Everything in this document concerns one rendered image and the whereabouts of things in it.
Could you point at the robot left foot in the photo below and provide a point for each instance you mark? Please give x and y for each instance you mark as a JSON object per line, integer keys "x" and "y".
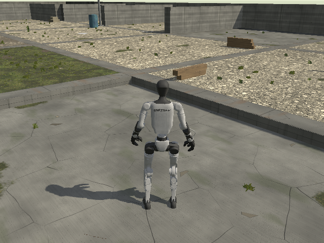
{"x": 147, "y": 205}

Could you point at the robot right foot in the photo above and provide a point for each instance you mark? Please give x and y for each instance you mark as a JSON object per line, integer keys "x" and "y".
{"x": 173, "y": 203}

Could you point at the right robot forearm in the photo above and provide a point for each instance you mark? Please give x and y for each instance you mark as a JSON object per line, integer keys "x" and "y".
{"x": 188, "y": 134}

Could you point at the left robot forearm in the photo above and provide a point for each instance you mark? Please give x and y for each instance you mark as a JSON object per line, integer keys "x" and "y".
{"x": 136, "y": 131}

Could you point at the left robot hand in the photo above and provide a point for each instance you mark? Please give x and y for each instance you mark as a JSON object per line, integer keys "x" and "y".
{"x": 133, "y": 140}

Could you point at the right robot hand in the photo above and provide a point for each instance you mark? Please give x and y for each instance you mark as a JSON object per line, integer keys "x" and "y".
{"x": 192, "y": 144}

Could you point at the robot foot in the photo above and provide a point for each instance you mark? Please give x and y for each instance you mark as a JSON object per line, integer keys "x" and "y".
{"x": 147, "y": 205}
{"x": 173, "y": 203}

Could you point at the robot right upper arm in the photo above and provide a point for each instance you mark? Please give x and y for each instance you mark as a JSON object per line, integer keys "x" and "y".
{"x": 181, "y": 116}

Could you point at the robot left upper arm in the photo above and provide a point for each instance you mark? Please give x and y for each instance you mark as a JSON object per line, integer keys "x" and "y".
{"x": 143, "y": 114}

